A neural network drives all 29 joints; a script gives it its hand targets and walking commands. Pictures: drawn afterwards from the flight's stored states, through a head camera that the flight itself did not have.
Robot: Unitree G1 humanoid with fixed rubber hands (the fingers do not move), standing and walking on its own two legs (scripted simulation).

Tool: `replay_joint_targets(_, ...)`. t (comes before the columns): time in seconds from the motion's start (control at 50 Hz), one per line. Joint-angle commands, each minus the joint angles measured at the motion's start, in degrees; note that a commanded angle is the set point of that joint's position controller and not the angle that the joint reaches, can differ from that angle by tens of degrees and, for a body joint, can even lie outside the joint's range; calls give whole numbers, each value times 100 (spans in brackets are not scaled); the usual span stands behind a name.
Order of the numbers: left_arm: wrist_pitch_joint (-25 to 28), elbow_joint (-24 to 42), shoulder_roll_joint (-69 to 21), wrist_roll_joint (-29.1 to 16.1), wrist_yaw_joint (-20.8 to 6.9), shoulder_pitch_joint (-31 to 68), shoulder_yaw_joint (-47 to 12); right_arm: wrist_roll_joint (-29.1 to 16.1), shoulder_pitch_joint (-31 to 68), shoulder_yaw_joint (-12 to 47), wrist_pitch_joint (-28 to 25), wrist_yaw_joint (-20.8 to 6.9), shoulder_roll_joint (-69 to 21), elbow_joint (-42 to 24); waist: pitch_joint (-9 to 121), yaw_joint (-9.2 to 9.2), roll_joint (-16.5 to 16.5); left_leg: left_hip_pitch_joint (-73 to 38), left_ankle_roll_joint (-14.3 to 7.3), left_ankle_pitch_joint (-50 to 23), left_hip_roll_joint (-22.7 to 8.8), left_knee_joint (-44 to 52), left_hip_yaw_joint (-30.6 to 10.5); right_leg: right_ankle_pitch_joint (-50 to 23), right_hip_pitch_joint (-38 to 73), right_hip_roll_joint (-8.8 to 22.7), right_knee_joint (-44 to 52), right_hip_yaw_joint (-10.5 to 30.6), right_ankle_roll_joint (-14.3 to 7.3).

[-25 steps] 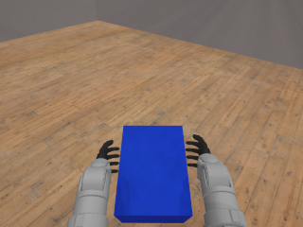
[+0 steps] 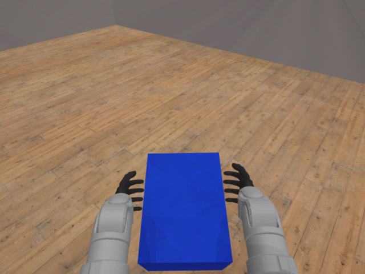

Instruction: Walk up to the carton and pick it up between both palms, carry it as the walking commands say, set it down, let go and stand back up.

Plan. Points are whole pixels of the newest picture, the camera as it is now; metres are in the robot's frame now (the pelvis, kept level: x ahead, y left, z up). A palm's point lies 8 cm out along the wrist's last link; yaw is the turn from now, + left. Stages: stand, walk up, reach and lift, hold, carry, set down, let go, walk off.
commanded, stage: hold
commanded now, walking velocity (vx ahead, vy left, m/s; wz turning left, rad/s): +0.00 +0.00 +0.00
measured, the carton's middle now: (184, 210) +0.32 +0.00 -0.04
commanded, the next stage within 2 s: carry in 0.04 s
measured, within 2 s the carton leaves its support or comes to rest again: neither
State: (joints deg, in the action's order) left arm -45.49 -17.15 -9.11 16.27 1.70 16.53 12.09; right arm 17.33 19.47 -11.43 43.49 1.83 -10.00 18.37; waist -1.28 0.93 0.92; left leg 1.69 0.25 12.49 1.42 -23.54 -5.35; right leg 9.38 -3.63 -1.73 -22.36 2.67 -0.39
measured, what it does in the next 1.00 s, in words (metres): walks ahead, turning left: right foot, then left foot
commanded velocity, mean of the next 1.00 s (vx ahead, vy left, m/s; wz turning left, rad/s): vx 0.50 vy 0.00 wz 0.60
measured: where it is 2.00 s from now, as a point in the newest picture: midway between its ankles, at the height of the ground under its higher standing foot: (111, 207)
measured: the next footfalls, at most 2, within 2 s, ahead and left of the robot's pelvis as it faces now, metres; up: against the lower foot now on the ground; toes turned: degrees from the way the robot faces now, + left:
right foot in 0.48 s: +0.15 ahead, -0.10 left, +0.00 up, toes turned +0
left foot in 0.84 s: +0.37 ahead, +0.21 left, +0.00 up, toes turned +28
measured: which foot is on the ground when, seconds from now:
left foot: down 0.00-0.48, up 0.50-0.82, down 0.84-1.00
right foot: down 0.00-0.22, up 0.24-0.46, down 0.48-0.84, up 0.86-1.00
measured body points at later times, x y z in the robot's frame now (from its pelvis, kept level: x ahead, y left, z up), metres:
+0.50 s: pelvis +0.09 +0.01 +0.00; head +0.09 +0.01 +0.45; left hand +0.39 +0.17 +0.07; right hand +0.42 -0.10 +0.08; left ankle +0.02 +0.12 -0.74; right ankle +0.11 -0.10 -0.75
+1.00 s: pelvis +0.33 +0.13 -0.01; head +0.38 +0.15 +0.44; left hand +0.57 +0.37 +0.03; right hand +0.68 +0.13 +0.04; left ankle +0.33 +0.19 -0.74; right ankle +0.33 -0.03 -0.66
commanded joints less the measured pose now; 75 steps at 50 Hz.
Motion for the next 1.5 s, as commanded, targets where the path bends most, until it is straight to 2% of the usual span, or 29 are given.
replay_joint_targets(0.0, 452, 664, -5522, -1627, -1433, 3311, -2773, -1520, 2146, 2729, -121, -1459, -6007, 64, 1223, 2, -24, 700, -121, -280, 255, 566, -62, -534, 923, -231, 207, 204, 24)
replay_joint_targets(0.02, 452, 796, -5452, -1665, -1478, 3464, -2992, -1638, 2354, 2884, -136, -1461, -5758, 10, 1120, -216, -188, 1332, -168, 668, -449, 46, 129, 1154, -690, 816, 291, 509, -147)
replay_joint_targets(0.08, 473, 847, -5435, -1933, -1406, 3755, -3257, -1856, 2530, 3091, -143, -1402, -5846, -35, 1177, -184, -883, 1488, -167, 1658, -83, -723, 397, 3716, -1394, 1229, 1131, 1330, -396)
replay_joint_targets(0.16, 174, 1546, -5429, -2250, -1112, 3365, -3687, -2542, 2425, 3743, 132, -1293, -5829, -939, 2098, -135, -664, 975, -334, 1002, -23, -173, 677, 2752, -1199, 1186, 650, 799, -392)
replay_joint_targets(0.18, 29, 1754, -5378, -2336, -1075, 3392, -3849, -2593, 2392, 3859, 269, -1266, -5727, -1047, 2014, -142, -310, 943, -446, 1448, -249, 303, 216, 2701, -1422, 898, 168, 355, -208)
replay_joint_targets(0.22, -317, 2127, -5465, -2650, -1026, 3492, -4279, -2701, 2181, 4042, 564, -1221, -5577, -1375, 1653, -41, 1098, 473, -949, 2742, -1551, 1568, -1949, 1717, -2648, 192, -1606, -747, 237)
replay_joint_targets(0.24, -514, 2323, -5540, -2866, -1025, 3527, -4506, -2780, 2086, 4164, 733, -1188, -5567, -1626, 1471, -20, 1112, 242, -1171, 2642, -1894, 1731, -2525, 1577, -3237, 306, -1770, -631, 233)
replay_joint_targets(0.32, -1155, 2923, -5790, -3366, -909, 3578, -4712, -3173, 2351, 4305, 1352, -1096, -5623, -2489, 1938, 35, 778, -341, -1111, 151, -1539, 1240, -1495, 1080, -3005, 275, -1191, -730, 276)
replay_joint_targets(0.42, -1775, 2973, -5765, -3484, -734, 3379, -4434, -3352, 2114, 4187, 2068, -978, -5708, -2399, 2405, 16, 658, 549, -924, -267, -1016, 253, -638, 280, -938, 182, 311, -1029, 332)
replay_joint_targets(0.46, -1973, 2966, -5728, -3383, -721, 3183, -4187, -3419, 2197, 4154, 2317, -963, -5787, -2412, 2735, -145, -353, 2714, -632, 834, -438, -1312, 46, 1003, 1447, 1357, 788, 266, -2)
replay_joint_targets(0.48, -2065, 2828, -5630, -3267, -710, 3187, -4096, -3518, 2525, 4221, 2447, -987, -5796, -2485, 2625, -212, -1662, 4571, -415, 1809, 50, -2624, 762, 1019, 2467, 2864, 942, 2228, -701)
replay_joint_targets(0.5, -2110, 2892, -5717, -3257, -688, 3317, -4006, -3616, 2935, 4241, 2532, -999, -5811, -2664, 2454, -144, -1204, 4950, -469, 1838, -446, -3417, 573, 603, 2276, 3374, 843, 2589, -1156)
replay_joint_targets(0.54, -2205, 3095, -5909, -3238, -672, 3698, -4043, -3698, 3045, 4160, 2643, -1032, -5935, -2411, 2150, -131, -532, 4760, -416, 1203, -834, -3592, 492, 684, 1589, 2915, 934, 1487, -909)
replay_joint_targets(0.62, -2316, 3111, -5961, -3337, -724, 3718, -3916, -3640, 2935, 4063, 2730, -977, -6117, -2303, 1835, -185, -1052, 4147, -148, 288, -650, -2683, 1092, -1201, 1146, 2148, 833, -547, -417)
replay_joint_targets(0.72, -2394, 3141, -5954, -3498, -829, 3544, -3925, -3476, 2701, 4054, 2756, -886, -6105, -2427, 1661, -204, -1331, 2991, -287, -383, -151, -1324, 1918, -2643, 804, 1864, 547, -1661, -213)
replay_joint_targets(0.78, -2426, 3134, -5965, -3522, -857, 3314, -4054, -3484, 2591, 4140, 2723, -887, -6103, -2479, 2168, -174, -1418, 1564, -501, -774, 488, -439, 2301, -4517, 901, 1709, -1108, -2178, 101)
replay_joint_targets(0.8, -2427, 3088, -5961, -3487, -876, 3239, -4071, -3485, 2441, 4147, 2699, -889, -6129, -2435, 2577, -91, -1193, 440, -618, -985, 548, 98, 2242, -4125, 466, 1528, -2172, -2307, 321)
replay_joint_targets(0.82, -2412, 3057, -5925, -3425, -895, 3316, -4093, -3458, 2337, 4111, 2674, -909, -6163, -2428, 2930, 72, -683, -1109, -861, -535, -272, 81, 1057, -2452, -1011, 1561, -3346, -1919, 503)
replay_joint_targets(0.84, -2444, 3044, -5991, -3443, -930, 3454, -4124, -3381, 2239, 4003, 2651, -921, -6212, -2150, 3278, -75, 835, -2412, -1670, -388, -2043, 99, -1828, 1598, -3093, 913, -4701, -1435, 709)
replay_joint_targets(0.86, -2420, 3203, -5996, -3587, -954, 3733, -4268, -3410, 2300, 3945, 2593, -923, -6313, -2131, 3323, 14, 1092, -2630, -2138, -938, -2329, 665, -2942, 2231, -4141, 587, -5525, -536, 664)
replay_joint_targets(0.92, -2316, 3243, -6312, -3618, -945, 3991, -4222, -3356, 2450, 3973, 2514, -880, -6552, -2410, 2608, 32, 63, -1545, -1600, -2927, -1727, 383, -1116, 1598, -4138, 1234, -4816, -247, 475)
replay_joint_targets(0.96, -2264, 3368, -6265, -3612, -882, 3900, -4161, -3431, 2701, 4038, 2486, -869, -6424, -2813, 2788, 5, 45, -1039, -1483, -2932, -1501, 451, -540, 1342, -3635, 1142, -4196, -495, 521)
replay_joint_targets(1.18, -2299, 3667, -6098, -3538, -779, 3217, -4383, -3327, 1863, 4173, 2616, -914, -6087, -3008, 2135, 56, 606, -859, -1204, -3961, -875, 188, -99, -786, -2850, 377, -1064, -1068, 282)
replay_joint_targets(1.24, -2370, 3512, -6042, -3506, -827, 3110, -4374, -3309, 1838, 4147, 2696, -918, -5933, -2928, 2491, -93, 445, 286, -755, -3675, -513, -1224, 323, -943, -329, 320, 140, -1193, 160)
replay_joint_targets(1.26, -2398, 3384, -6014, -3395, -857, 2805, -4234, -3329, 1892, 4138, 2732, -941, -5852, -2923, 2883, -278, -62, 1479, -578, -2124, -332, -2375, 407, -453, 1208, 1174, 173, -362, 39)
replay_joint_targets(1.28, -2405, 3121, -5902, -3289, -871, 2739, -4131, -3342, 2059, 4241, 2793, -987, -5848, -2934, 3302, -232, -1627, 3063, -438, 1208, 192, -3820, 543, -1051, 2586, 2906, 327, 1949, -611)
replay_joint_targets(1.3, -2340, 3056, -5854, -3246, -853, 2691, -3994, -3417, 2385, 4357, 2840, -1030, -5816, -2993, 3320, -223, -1860, 3789, -534, 1618, -4, -4862, 228, -849, 2654, 3191, 498, 2620, -1145)
replay_joint_targets(1.36, -2297, 3244, -6278, -3269, -847, 3272, -4115, -3592, 2539, 4188, 2772, -1111, -6058, -2695, 2608, -198, -351, 3946, -461, 685, -668, -4555, 326, -624, 1450, 2818, 657, 975, -832)
replay_joint_targets(1.48, -2301, 3219, -6173, -3620, -950, 3509, -4008, -3449, 2596, 4052, 2697, -906, -6173, -2787, 2204, -265, -1046, 3850, -269, 18, -600, -3075, 1047, -1179, 944, 2354, 880, -878, -476)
